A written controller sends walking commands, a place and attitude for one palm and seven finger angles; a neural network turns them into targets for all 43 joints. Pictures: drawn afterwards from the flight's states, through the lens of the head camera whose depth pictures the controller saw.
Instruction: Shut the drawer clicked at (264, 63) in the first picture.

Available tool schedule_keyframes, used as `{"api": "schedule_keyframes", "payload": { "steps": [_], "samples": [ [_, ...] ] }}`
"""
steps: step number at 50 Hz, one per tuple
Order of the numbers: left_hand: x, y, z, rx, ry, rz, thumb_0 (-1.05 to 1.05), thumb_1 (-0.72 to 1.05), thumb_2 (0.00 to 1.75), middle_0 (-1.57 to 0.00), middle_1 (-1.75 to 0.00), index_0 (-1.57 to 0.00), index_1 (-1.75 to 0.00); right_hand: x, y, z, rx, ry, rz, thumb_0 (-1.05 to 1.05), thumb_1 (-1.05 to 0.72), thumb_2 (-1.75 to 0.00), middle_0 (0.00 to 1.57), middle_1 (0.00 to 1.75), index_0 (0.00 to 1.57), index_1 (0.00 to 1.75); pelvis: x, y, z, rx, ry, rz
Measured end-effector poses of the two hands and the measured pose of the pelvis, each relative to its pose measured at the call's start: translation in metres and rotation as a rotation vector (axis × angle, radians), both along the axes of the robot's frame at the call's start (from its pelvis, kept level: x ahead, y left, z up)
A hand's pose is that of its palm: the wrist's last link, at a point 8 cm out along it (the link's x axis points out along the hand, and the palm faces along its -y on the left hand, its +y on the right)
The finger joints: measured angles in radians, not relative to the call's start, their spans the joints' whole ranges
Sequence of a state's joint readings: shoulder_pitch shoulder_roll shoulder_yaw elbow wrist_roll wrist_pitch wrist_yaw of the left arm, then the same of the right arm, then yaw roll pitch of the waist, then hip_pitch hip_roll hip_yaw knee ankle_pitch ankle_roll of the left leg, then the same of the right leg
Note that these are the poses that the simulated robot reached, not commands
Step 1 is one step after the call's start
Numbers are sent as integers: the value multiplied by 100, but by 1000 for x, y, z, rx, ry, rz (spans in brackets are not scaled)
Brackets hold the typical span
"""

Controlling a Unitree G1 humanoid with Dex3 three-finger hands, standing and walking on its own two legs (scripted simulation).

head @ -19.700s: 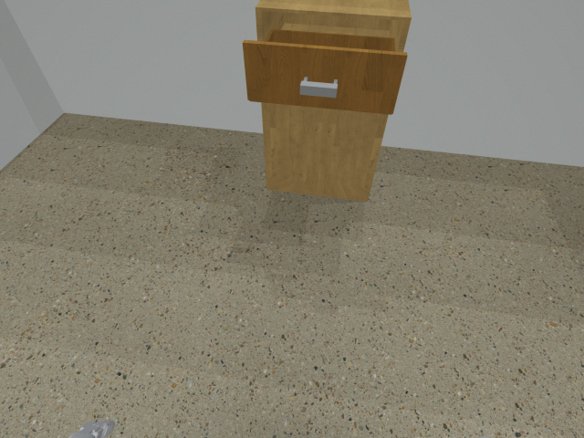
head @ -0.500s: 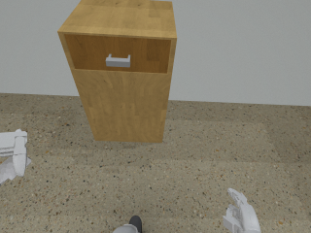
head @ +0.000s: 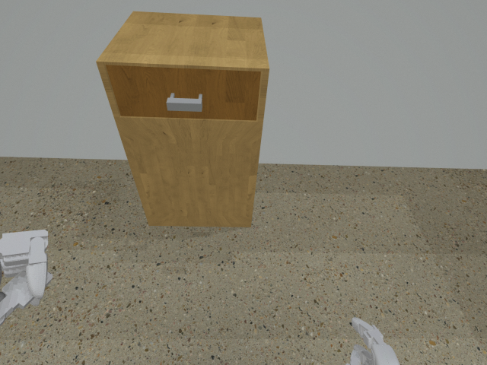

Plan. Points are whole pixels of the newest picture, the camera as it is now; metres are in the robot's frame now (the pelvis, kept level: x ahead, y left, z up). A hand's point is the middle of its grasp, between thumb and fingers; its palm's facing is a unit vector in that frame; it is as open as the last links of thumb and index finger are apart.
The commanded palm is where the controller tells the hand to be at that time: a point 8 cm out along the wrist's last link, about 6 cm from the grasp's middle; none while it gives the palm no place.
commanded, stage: stop stepping back and stand still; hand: left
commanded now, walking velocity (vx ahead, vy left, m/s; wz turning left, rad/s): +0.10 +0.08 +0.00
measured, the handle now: (185, 100) +0.86 +0.22 -0.03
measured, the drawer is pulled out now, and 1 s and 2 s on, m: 0.00 0.00 0.00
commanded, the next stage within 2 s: let the arm hang, fingers relaxed in 0.14 s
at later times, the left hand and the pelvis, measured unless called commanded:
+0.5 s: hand out of the picture +0.10 +0.20 -0.16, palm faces +0.02 -0.98 -0.19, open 3.1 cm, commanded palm none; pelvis +0.01 +0.02 -0.01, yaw +2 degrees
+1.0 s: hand out of the picture -0.06 +0.20 -0.17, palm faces +0.06 -0.98 -0.21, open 6.9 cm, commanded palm none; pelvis +0.00 +0.02 +0.00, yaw +2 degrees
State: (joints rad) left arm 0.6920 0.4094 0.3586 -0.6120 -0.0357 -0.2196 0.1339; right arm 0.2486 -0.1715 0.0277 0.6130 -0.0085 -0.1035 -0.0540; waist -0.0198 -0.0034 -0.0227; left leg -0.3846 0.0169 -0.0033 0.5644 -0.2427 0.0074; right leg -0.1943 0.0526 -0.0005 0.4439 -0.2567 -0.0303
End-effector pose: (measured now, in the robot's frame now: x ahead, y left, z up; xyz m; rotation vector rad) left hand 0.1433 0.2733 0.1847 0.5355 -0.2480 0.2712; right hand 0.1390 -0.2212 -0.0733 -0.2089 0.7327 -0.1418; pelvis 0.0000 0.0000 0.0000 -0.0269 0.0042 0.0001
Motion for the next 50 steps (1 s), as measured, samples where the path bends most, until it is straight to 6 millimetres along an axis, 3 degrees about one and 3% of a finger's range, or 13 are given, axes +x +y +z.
{"api": "schedule_keyframes", "payload": {
  "steps": [8,13,15,17,19,21,23,25,26,33,38,43,50],
  "samples": [
    [4,26,-15,-55,-16,112,1,89,90,-141,-160,-141,-160,-2,-10,-9,-56,48,-33,2,-90,-90,20,30,21,30,10,11,-4,13,-27,7],
    [19,26,-22,-37,16,90,2,89,90,-141,-160,-141,-160,11,-3,-5,-33,15,5,2,-91,-90,20,30,20,30,12,10,-1,15,-6,19],
    [34,30,-66,-81,195,81,1,89,90,-140,-159,-140,-160,17,-4,-17,-9,50,43,1,-91,-90,20,30,20,30,10,12,-5,8,7,26],
    [41,32,-130,-174,448,115,0,90,90,-138,-157,-138,-158,18,-5,-30,3,101,50,1,-90,-90,20,30,21,30,8,15,-8,8,8,29],
    [32,26,-197,-275,705,153,0,90,90,-134,-154,-135,-154,12,-6,-38,6,147,42,1,-91,-90,20,30,21,30,8,16,-11,11,1,32],
    [9,10,-253,-363,935,171,1,90,90,-129,-149,-129,-150,2,-6,-41,0,195,31,1,-91,-90,20,30,21,30,7,16,-12,15,-9,34],
    [-22,-11,-294,-440,1129,174,1,91,90,-123,-143,-123,-144,-13,-6,-42,-13,255,18,1,-91,-90,20,30,21,30,6,16,-11,16,-19,36],
    [-56,-28,-320,-493,1275,192,1,91,90,-116,-137,-117,-137,-31,-6,-43,-27,328,3,1,-91,-90,20,30,21,30,6,15,-8,13,-24,39],
    [-71,-26,-327,-495,1317,233,1,90,90,-113,-137,-113,-133,-41,-6,-44,-32,368,-2,1,-91,-90,20,30,21,30,5,14,-7,11,-25,42],
    [-175,-14,-334,-552,1594,384,1,91,90,-87,-110,-87,-105,-105,-1,-54,-25,613,-42,1,-91,-90,20,30,20,30,3,16,0,1,-19,52],
    [-221,-12,-324,-548,1712,455,1,91,90,-68,-86,-68,-84,-132,8,-61,10,694,-66,1,-91,-90,20,30,20,30,3,19,2,6,-22,49],
    [-232,-16,-319,-546,1736,474,1,91,90,-49,-63,-49,-63,-144,16,-68,44,715,-79,1,-91,-90,20,30,20,30,1,21,3,11,-29,42],
    [-205,-26,-323,-551,1665,427,1,91,90,-29,-40,-29,-40,-143,21,-72,73,690,-85,1,-91,-90,20,30,20,30,0,19,3,18,-33,37]
  ]
}}
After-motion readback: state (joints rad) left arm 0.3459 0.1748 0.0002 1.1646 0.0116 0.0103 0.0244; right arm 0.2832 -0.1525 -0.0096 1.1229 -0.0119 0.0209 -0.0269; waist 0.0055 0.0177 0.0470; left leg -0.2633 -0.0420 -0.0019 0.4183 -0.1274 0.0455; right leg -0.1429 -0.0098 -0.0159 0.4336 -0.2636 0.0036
